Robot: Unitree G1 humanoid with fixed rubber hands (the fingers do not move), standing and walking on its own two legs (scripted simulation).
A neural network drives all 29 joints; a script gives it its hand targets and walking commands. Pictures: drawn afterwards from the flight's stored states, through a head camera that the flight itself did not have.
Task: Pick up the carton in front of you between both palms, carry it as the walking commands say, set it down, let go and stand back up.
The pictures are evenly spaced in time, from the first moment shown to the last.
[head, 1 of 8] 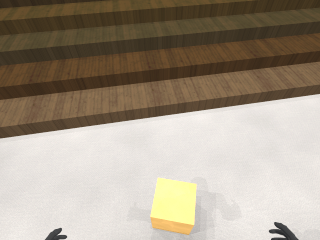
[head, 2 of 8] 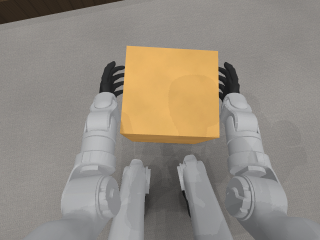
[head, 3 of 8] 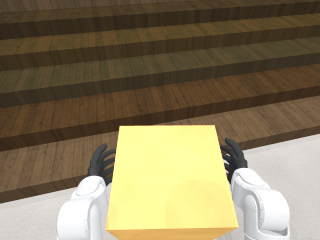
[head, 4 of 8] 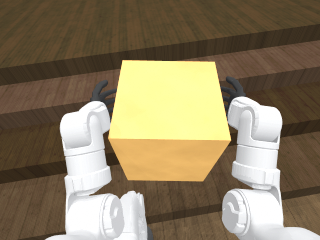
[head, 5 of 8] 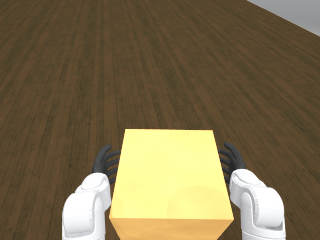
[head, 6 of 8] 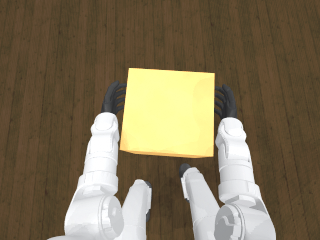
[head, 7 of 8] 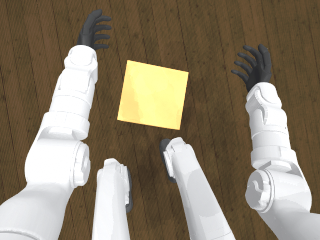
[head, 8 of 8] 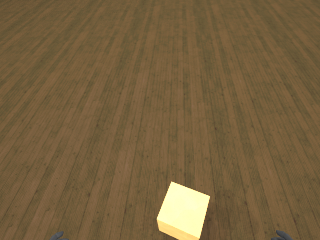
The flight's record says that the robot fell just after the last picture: no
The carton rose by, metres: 2.04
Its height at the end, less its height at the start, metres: +1.29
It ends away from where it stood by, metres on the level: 5.78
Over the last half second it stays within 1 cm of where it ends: yes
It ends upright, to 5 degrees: yes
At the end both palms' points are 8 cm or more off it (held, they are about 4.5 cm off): yes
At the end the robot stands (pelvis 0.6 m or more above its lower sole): yes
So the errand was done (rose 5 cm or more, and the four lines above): yes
